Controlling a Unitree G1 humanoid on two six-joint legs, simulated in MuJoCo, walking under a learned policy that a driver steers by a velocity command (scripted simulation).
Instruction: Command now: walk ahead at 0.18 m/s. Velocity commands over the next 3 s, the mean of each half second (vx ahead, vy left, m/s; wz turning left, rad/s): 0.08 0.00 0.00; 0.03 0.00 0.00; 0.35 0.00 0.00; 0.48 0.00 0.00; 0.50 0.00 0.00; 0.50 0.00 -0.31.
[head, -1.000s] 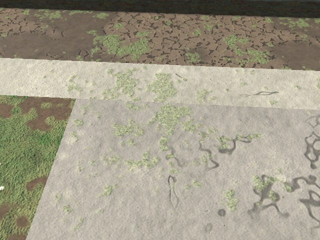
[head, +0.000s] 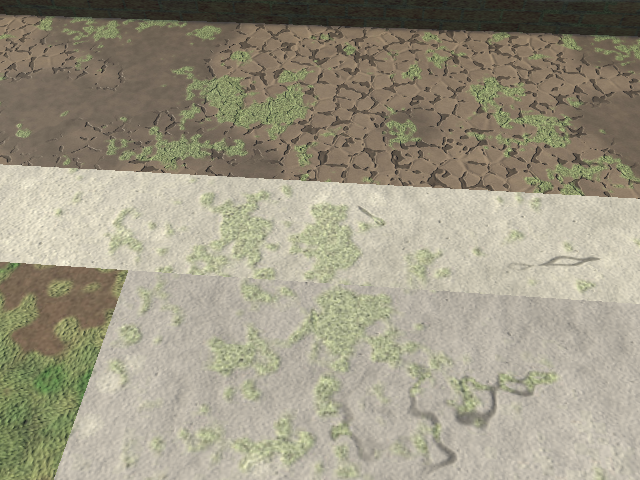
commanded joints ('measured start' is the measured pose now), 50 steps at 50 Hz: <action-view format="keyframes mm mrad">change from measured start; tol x8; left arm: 1 -97 125 15 -63 5 -11 24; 9 -26 113 5 -17 -28 34 48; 12 161 40 -11 18 -14 33 50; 22 39 90 1 34 -26 73 67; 50 129 118 17 112 -45 83 83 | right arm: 1 145 -24 -7 -1 -14 28 -9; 7 -15 -57 -13 -30 -7 49 -6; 12 1 -152 -32 1 -18 45 -14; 15 -55 -58 -14 1 -16 44 3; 50 -49 -37 -18 113 4 67 -9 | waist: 1 -88 -96 -124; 9 -48 -88 -96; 12 63 141 -134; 24 -9 -24 -119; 47 -17 -43 -43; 50 6 -125 57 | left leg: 1 184 40 -17 -188 116 -23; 10 397 15 -13 -689 356 5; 11 465 86 -80 -678 523 32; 14 337 40 -75 -702 234 56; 20 397 -3 -22 -620 472 43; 26 405 -14 -8 -597 505 52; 46 403 -42 15 -644 318 24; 50 228 -119 98 -513 -203 31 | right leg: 1 -83 -264 126 -143 487 -170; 8 -30 -250 164 -111 8 -118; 12 -94 -68 60 45 -211 30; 24 59 -105 59 101 38 55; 46 26 -113 65 41 -96 64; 50 -3 -192 205 -68 -677 -36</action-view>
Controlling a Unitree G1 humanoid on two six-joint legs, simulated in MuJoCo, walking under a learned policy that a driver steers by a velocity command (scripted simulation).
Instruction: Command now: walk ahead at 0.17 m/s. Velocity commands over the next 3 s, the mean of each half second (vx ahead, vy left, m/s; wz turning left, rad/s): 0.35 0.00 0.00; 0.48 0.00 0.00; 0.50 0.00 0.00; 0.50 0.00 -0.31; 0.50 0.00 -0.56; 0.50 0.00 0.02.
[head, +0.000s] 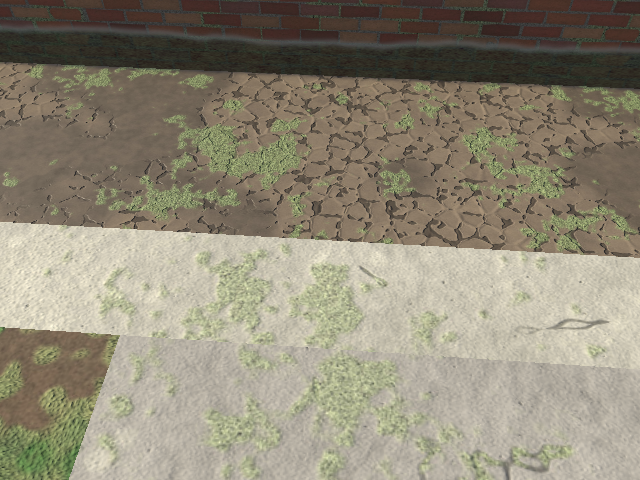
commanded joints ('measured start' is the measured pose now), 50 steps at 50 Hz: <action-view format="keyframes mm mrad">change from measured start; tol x32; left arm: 1 109 186 44 -17 -17 -16 7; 31 -448 90 29 -294 -27 -91 -86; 37 182 349 125 -151 5 -87 -70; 50 29 162 47 -126 12 -97 -41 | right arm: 1 -60 -80 -13 -59 9 -30 2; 12 447 -243 -68 49 8 -105 48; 50 20 -91 -29 -206 -4 -91 15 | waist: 1 38 -141 116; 10 -119 -69 28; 12 -162 369 -86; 31 -72 75 131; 38 130 -195 -464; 50 -4 -38 17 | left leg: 1 -151 -44 77 122 -210 29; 6 -324 79 1 218 -202 75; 10 276 -37 103 -36 48 54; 13 434 409 -717 -390 -245 282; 31 345 254 -38 -433 396 155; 35 365 227 21 -60 963 102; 38 -368 -59 -136 822 -239 14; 50 -442 173 -62 337 304 2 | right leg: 1 -109 -210 305 -316 -500 -155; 9 -200 -182 182 -207 -71 -129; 14 -732 -51 138 784 -67 -66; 32 -527 -51 0 13 349 -60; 36 194 -42 43 47 282 -167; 37 597 -334 553 -31 56 -339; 38 604 -394 841 -237 -32 -349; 43 -57 -220 281 -354 205 -204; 50 -62 -191 151 -388 353 -215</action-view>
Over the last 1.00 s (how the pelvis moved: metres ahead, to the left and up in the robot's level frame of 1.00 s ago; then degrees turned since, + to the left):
0.11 0.03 -0.01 0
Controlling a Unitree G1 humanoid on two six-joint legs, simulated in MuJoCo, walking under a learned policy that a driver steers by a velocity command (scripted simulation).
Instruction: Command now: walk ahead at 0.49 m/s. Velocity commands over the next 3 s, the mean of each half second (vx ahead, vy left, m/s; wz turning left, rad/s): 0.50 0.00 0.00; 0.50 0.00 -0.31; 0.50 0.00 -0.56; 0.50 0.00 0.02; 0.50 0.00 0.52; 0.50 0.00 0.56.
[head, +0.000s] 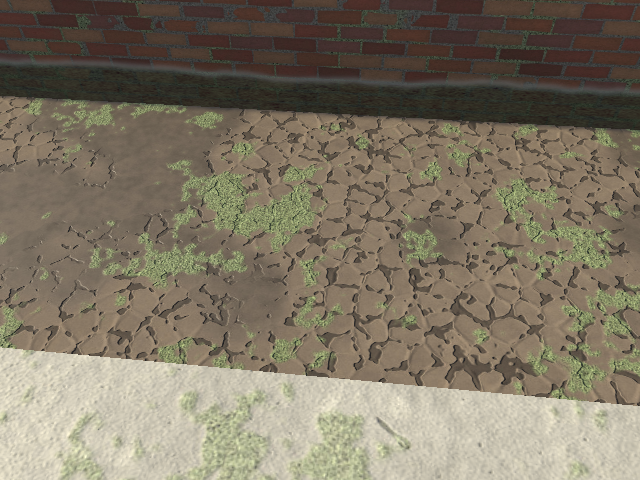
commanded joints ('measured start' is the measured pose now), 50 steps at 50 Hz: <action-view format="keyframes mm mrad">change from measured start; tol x32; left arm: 1 -15 140 21 -55 -4 -9 23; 50 -51 143 8 -374 -15 53 17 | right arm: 1 -2 -21 -3 -43 -9 -3 8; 9 -153 -7 16 -92 2 -5 34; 15 368 -145 -33 51 9 4 54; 50 58 -32 30 -251 -55 166 -21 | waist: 1 -34 -88 45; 15 -154 135 -343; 24 -41 18 53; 50 -116 -144 -60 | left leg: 1 -12 9 -3 -173 180 -15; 12 451 -156 119 -501 120 89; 14 1002 250 -539 -585 145 330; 23 464 70 -227 -838 -234 216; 38 604 69 111 -436 616 85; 41 22 -261 91 390 -418 -22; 50 250 -181 43 57 -145 -112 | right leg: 1 -54 -265 170 -148 172 -146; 12 103 -259 88 315 632 -75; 14 -403 4 83 1023 -403 35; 16 -634 -60 210 1143 -396 1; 29 -500 -167 70 612 150 59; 38 -205 -44 10 351 -79 -59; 41 334 -381 776 26 64 -249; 50 -270 -157 365 20 312 -137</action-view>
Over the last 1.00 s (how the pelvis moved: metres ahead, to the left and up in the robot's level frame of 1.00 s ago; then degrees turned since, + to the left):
0.44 -0.01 0.01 0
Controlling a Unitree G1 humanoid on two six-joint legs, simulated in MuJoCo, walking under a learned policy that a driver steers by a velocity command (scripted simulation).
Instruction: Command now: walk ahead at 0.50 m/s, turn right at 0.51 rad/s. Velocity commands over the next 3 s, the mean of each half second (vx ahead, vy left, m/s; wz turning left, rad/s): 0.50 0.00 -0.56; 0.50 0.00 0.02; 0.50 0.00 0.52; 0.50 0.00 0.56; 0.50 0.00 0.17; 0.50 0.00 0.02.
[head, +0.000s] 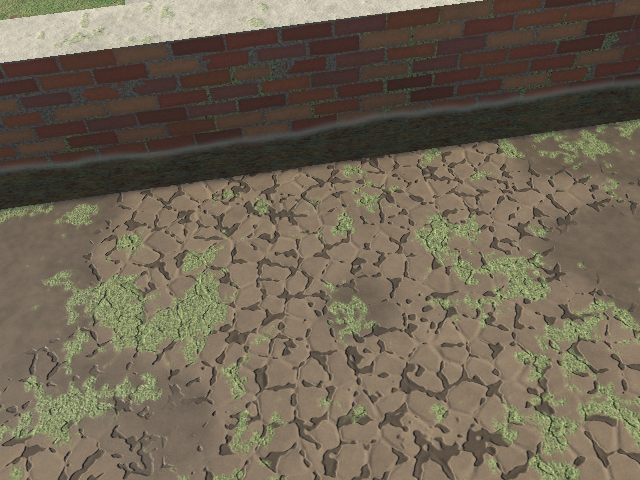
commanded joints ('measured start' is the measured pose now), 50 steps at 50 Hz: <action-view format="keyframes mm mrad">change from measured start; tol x16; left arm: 1 -101 145 17 -138 -12 -27 2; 50 -460 116 -16 -360 17 47 34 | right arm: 1 19 -53 -3 -80 -16 33 -7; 50 59 -156 -8 -210 34 15 47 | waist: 1 -67 -85 -85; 12 -16 -40 -147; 15 -33 224 -152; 30 5 38 -121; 34 60 -265 -105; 50 -80 170 -27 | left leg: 1 160 -46 25 -127 67 -25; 10 182 -29 -37 -493 -106 23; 14 709 165 -179 -586 388 178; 20 512 253 -156 -663 809 190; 29 328 190 6 -655 202 153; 35 62 -30 107 -286 -236 37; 45 427 -57 78 -488 7 98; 50 514 245 -518 -718 154 320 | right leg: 1 -55 -183 232 -214 351 -73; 10 185 -211 438 -122 241 -83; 15 -294 4 151 177 -345 42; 22 -201 -88 29 426 -218 105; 27 -137 -121 -45 265 -154 113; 31 212 -97 -32 78 9 75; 35 157 -335 347 -182 -156 -60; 43 4 -320 149 -152 -82 -14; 50 -408 -93 -29 321 -311 158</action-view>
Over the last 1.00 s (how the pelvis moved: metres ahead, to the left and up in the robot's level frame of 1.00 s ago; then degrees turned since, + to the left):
0.45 -0.01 -0.01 -12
